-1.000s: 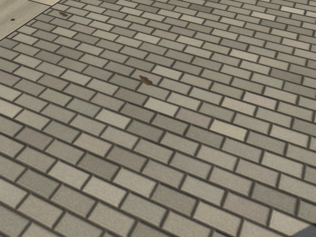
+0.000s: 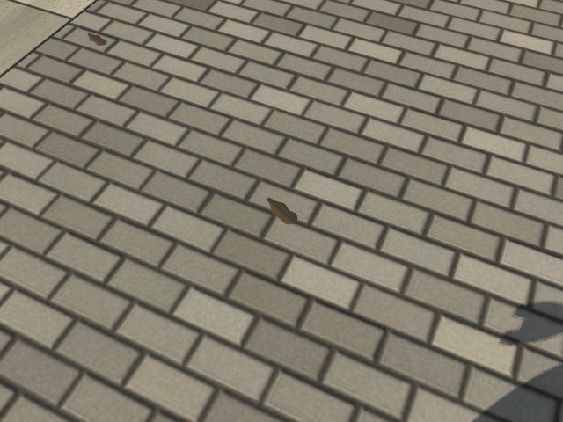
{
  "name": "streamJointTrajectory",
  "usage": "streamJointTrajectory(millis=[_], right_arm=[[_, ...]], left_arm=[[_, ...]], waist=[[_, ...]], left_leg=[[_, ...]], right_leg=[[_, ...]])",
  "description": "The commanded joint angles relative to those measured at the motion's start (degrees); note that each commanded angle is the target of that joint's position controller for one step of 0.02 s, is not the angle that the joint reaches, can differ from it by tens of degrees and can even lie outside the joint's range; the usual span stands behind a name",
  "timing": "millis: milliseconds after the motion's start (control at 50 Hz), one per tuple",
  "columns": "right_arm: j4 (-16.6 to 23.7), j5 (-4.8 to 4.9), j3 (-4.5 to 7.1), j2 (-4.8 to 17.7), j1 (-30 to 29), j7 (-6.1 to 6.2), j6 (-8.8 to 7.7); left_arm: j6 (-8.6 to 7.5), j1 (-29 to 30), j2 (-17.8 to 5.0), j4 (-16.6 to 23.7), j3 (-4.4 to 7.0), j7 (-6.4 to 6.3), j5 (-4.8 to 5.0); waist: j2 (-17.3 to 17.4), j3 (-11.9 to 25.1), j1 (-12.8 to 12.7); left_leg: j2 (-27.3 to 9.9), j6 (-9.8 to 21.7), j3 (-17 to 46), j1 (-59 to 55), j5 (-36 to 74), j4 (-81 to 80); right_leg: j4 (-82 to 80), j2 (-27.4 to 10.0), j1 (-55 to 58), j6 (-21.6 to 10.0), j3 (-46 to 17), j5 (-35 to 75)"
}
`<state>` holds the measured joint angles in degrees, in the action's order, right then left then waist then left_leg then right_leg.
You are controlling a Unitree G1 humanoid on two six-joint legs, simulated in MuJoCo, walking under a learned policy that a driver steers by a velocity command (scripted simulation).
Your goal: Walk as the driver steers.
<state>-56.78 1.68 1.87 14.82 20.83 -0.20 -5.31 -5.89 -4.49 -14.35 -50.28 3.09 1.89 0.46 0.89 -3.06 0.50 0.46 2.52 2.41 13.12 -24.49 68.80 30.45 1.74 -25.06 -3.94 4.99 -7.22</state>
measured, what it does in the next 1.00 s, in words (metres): walks ahead: left foot, then right foot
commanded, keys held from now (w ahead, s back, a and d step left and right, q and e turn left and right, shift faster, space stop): w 1.00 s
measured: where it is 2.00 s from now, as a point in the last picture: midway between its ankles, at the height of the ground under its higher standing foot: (267, 198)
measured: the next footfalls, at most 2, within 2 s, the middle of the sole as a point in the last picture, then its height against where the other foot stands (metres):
left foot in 0.42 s outside the picture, level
right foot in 0.98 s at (317, 306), level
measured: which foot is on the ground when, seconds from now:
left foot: up 0.00-0.40, down 0.42-1.00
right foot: down 0.00-0.42, up 0.44-0.96, down 0.98-1.00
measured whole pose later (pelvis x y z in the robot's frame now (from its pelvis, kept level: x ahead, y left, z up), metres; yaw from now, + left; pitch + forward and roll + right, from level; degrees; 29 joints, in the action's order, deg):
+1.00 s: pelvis +0.57 +0.04 +0.00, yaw +0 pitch +2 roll +1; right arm -56.4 0.7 4.0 15.0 23.3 0.8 -3.0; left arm -5.8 0.1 -13.6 -48.4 3.1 2.5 0.5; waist -0.1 -1.3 3.2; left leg -1.1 0.3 -3.2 -1.5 -26.5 28.8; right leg 30.6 -0.9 -29.1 -4.5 2.9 -2.5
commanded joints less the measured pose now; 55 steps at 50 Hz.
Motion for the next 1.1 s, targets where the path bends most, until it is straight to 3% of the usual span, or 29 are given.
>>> streamJointTrajectory(millis=[20, 60, 100, 160, 220, 280, 320, 360, 380, 400, 420, 440, 460, 480, 500, 520, 560, 680, 780, 880, 920, 960, 980, 1000, 1020, 1040, 1060, 1080, 1100], right_arm=[[6.53, 0.37, 1.96, 7.65, -4.41, 0.52, -2.12], [6.19, -0.13, 1.81, 4.67, -1.09, 0.72, -0.43], [7.03, -0.59, 1.55, 3.58, -2.2, 0.99, 0.69], [9.57, -1.44, 1.44, 4.03, -8.72, 1.06, 0.93], [11.14, -1.15, 0.92, 3.04, -15.45, 0.54, 0.51], [12.67, -0.55, 0.88, 3.64, -20.42, -0.16, 0.26], [13.84, -0.4, 1.13, 4.58, -21.95, -0.78, 0.0], [13.95, -0.4, 1.74, 6.06, -19.95, -1.31, -0.39], [12.96, -0.56, 2.49, 7.23, -15.76, -1.35, -0.57], [10.21, -0.79, 4.01, 9.58, -6.93, -1.08, -0.6], [8.21, -1.32, 5.52, 14.13, 3.32, -0.51, -0.42], [7.05, -1.85, 6.3, 18.82, 6.03, -0.9, -0.12], [7.74, -1.56, 4.76, 12.83, 5.75, -1.26, -0.44], [8.75, -1.48, 3.94, 10.15, 1.26, -1.22, -0.73], [9.91, -1.6, 3.42, 8.77, -3.39, -1.23, -0.76], [10.34, -2.01, 3.01, 7.2, -6.5, -1.37, -0.79], [10.07, -2.47, 2.56, 5.5, -7.72, -1.54, -1.14], [7.32, -1.82, 3.33, 7.79, -2.42, 0.0, -1.03], [5.37, -1.26, 3.4, 8.11, 1.3, 0.62, -0.47], [2.86, -0.83, 3.86, 8.66, 4.37, 0.99, 0.79], [2.79, -0.68, 4.17, 9.33, 3.06, 1.2, 1.28], [3.28, -0.56, 4.16, 9.66, 0.38, 1.3, 1.84], [4.02, -0.97, 3.47, 8.22, 0.18, 1.37, 1.92], [5.18, -1.59, 1.95, 3.08, 5.6, 0.95, 1.11], [4.63, -1.07, 1.25, 1.82, 5.78, 0.56, -0.41], [5.77, 0.52, 2.58, 6.63, 1.2, 0.16, -1.53], [6.93, 1.1, 2.63, 7.5, -3.17, 0.15, -2.05], [7.32, 0.48, 2.85, 7.11, -5.37, 0.54, -1.98], [7.13, -0.29, 3.4, 7.07, -5.24, 0.95, -1.28]], left_arm=[[-0.83, -6.01, -4.51, 0.01, 0.77, -0.13, -0.59], [-1.04, -5.07, -4.1, -0.93, 0.51, 0.34, -0.77], [-1.37, -6.11, -6.16, -2.01, 0.97, 0.13, -0.47], [-1.12, -8.28, -8.45, -2.5, 1.7, -1.1, -0.53], [-0.56, -10.45, -9.71, -2.75, 2.12, -1.77, 0.14], [0.02, -14.18, -10.44, -4.05, 2.45, -1.82, 0.88], [0.68, -15.31, -10.45, -4.74, 2.59, -1.94, 1.09], [1.41, -14.63, -11.08, -4.73, 2.85, -2.19, 1.08], [1.79, -13.11, -11.24, -4.4, 2.83, -2.29, 1.07], [2.1, -12.84, -9.66, -4.28, 2.29, -2.31, 0.79], [2.14, -13.95, -6.38, -3.04, 0.97, -2.28, -0.42], [0.78, -20.68, 0.68, -2.41, -0.92, -1.72, -0.13], [-0.4, -18.16, -5.22, -3.25, 0.23, -1.41, 1.24], [-1.1, -12.93, -8.45, -1.77, 1.01, -1.17, 2.43], [-1.26, -10.07, -8.34, -1.14, 0.97, -1.55, 2.06], [-0.99, -8.7, -8.09, -1.09, 1.29, -1.9, 1.04], [0.48, -10.43, -6.56, -1.56, 1.49, -1.94, 0.75], [1.7, -3.3, -4.32, 0.8, 1.33, -1.99, -0.24], [1.13, 5.63, -2.74, 3.29, 0.56, -1.1, 0.24], [0.2, 11.27, -3.17, 6.07, 0.23, 0.46, 0.76], [-0.14, 9.23, -4.63, 6.01, 0.72, 0.94, 0.82], [-0.24, -1.67, -7.83, 2.93, 2.54, 0.72, 0.52], [-0.15, -12.15, -11.03, -0.12, 3.97, 0.21, 0.11], [0.23, -20.5, -16.37, -1.63, 5.32, -0.32, -0.98], [0.51, -21.06, -14.03, -2.02, 4.29, -0.25, -0.18], [0.48, -16.82, -10.82, -1.49, 3.22, -0.3, 0.46], [0.5, -12.26, -8.49, -0.24, 2.6, -0.48, 0.39], [0.37, -8.26, -6.98, 0.29, 2.11, -0.33, -0.14], [0.03, -5.96, -5.14, 0.57, 1.55, -0.18, -0.77]], waist=[[-0.6, 7.3, -2.3], [-3.38, 4.57, 0.68], [-3.68, 1.68, 1.47], [-3.35, 0.68, 0.07], [-3.24, 0.36, -2.32], [-4.11, -0.15, -4.6], [-4.74, -0.54, -4.44], [-5.57, 0.45, -2.38], [-5.66, 2.55, 0.47], [-4.4, 7.72, 4.36], [3.07, 16.13, 7.45], [19.21, 21.43, 3.21], [12.99, 21.41, 5.16], [9.02, 14.12, 4.76], [4.41, 10.38, 3.19], [3.01, 7.42, 1.65], [4.42, 6.44, -0.93], [1.97, 2.64, -0.19], [2.5, -0.1, 2.77], [3.13, -2.24, 3.8], [4.21, -0.71, 1.82], [5.0, 5.98, -4.38], [3.22, 12.9, -8.38], [-8.53, 21.89, -7.42], [-15.64, 26.66, -7.06], [-12.14, 19.01, -7.14], [-8.44, 12.65, -6.02], [-4.28, 8.03, -3.93], [-4.54, 5.98, -1.86]], left_leg=[[-7.34, 1.1, 2.77, 23.02, 5.15, 7.21], [-9.06, 0.58, 2.48, 18.81, 6.36, 3.23], [-10.27, -0.84, 1.3, 19.58, 7.76, -2.09], [-10.93, -3.04, 0.09, 22.94, 17.09, -13.75], [-8.64, -3.32, -2.22, 20.25, 26.28, -27.06], [-7.05, -3.07, -2.88, 20.29, 27.78, -33.53], [-6.43, -1.64, -2.27, 21.03, 25.16, -36.61], [-5.38, 0.06, -2.64, 17.73, 21.29, -38.45], [-3.86, 1.12, -4.01, 12.05, 20.19, -39.8], [-2.07, 2.58, -5.45, 0.99, 19.76, -40.12], [-11.47, 5.99, 5.27, -14.66, 19.22, -39.86], [-23.02, 15.17, 33.67, -32.09, 7.43, -48.12], [-22.82, 14.43, 39.58, -31.85, 0.24, -52.76], [-21.26, 11.88, 31.22, -25.91, 2.46, -52.49], [-19.14, 10.64, 24.08, -18.51, 9.04, -53.06], [-17.06, 10.14, 18.87, -11.84, 15.02, -54.42], [-14.61, 9.72, 13.35, -6.09, 19.97, -57.46], [-13.51, 10.2, 5.4, -7.47, 28.2, -61.37], [-11.76, 8.49, 0.69, -9.26, 26.11, -62.13], [-15.22, 8.16, 0.89, -17.36, 29.93, -58.04], [-16.05, 7.14, 0.76, -19.35, 37.6, -54.72], [-13.36, 5.22, -1.98, -17.82, 54.8, -42.53], [-10.36, 3.28, -4.0, -9.25, 49.83, -29.44], [-2.29, -0.71, -6.05, 12.95, 26.27, -6.7], [3.27, -1.59, 1.4, 23.8, -7.96, 5.33], [-0.67, -0.5, 4.53, 30.17, -6.76, 10.09], [-3.91, 0.39, 2.59, 31.11, -1.92, 8.75], [-6.5, 0.44, 1.37, 28.9, 2.89, 4.45], [-8.38, 0.51, 1.69, 25.1, 5.69, 0.82]], right_leg=[[-17.76, -17.44, 22.13, -11.23, -22.97, 3.71], [-21.36, -15.03, 14.58, -11.12, -18.24, 3.43], [-24.0, -14.39, 10.15, -11.6, -14.65, 5.57], [-25.2, -13.25, 10.86, -11.13, -10.57, 7.88], [-24.68, -11.46, 12.12, -8.71, -6.8, 7.55], [-22.84, -13.37, 17.51, -7.91, -7.28, 4.89], [-20.39, -15.54, 21.99, -6.88, -8.24, 4.6], [-17.05, -17.16, 24.71, -5.53, -9.0, 7.59], [-12.05, -16.21, 24.88, -4.35, -7.81, 14.71], [-1.4, -13.09, 22.87, -2.84, -5.29, 21.16], [17.4, -9.36, 13.24, -0.48, -1.7, 10.12], [36.69, 1.69, -9.72, 2.61, -2.95, -22.12], [44.71, -0.62, -16.7, 1.69, -11.22, -25.76], [46.31, -3.58, -20.68, 0.37, -10.8, -21.02], [44.12, -6.71, -19.02, 0.1, -9.33, -15.38], [40.42, -8.59, -16.5, 0.23, -9.06, -11.7], [36.23, -10.44, -10.8, 0.49, -9.41, -8.16], [20.74, -10.55, -17.03, 3.3, -8.24, 3.89], [6.43, -8.05, -14.83, 3.3, -5.49, 13.14], [0.05, -6.51, -15.85, 1.3, -4.84, 8.26], [-1.37, -5.17, -11.37, -0.26, -3.99, 4.45], [-2.83, -1.31, 4.93, -2.69, -0.73, 3.97], [-0.6, -4.49, 21.64, -5.16, -4.31, 5.91], [-1.82, -19.42, 44.25, -13.15, -28.23, -0.55], [-11.69, -24.94, 49.63, -17.02, -47.62, -5.77], [-12.81, -22.83, 44.16, -14.08, -41.24, -9.86], [-13.66, -20.66, 35.62, -11.8, -32.49, -7.96], [-15.8, -18.43, 26.37, -10.44, -26.78, -4.53], [-17.65, -16.4, 20.11, -9.33, -22.9, -1.27]])
Keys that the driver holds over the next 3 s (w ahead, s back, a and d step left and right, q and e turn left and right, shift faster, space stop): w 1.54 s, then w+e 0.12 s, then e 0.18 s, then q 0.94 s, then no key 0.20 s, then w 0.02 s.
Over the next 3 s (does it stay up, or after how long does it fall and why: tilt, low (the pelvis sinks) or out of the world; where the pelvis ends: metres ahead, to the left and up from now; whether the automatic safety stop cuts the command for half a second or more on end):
stays up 1.15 0.08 0.02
